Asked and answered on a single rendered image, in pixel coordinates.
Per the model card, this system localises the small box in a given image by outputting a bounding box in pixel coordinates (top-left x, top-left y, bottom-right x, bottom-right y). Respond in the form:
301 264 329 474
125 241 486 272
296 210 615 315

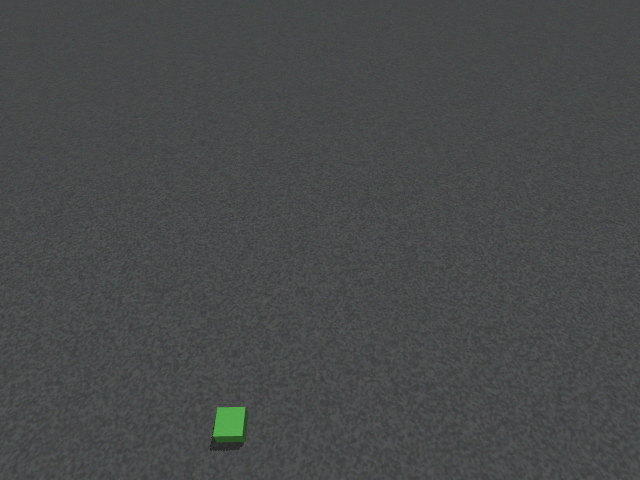
213 407 248 442

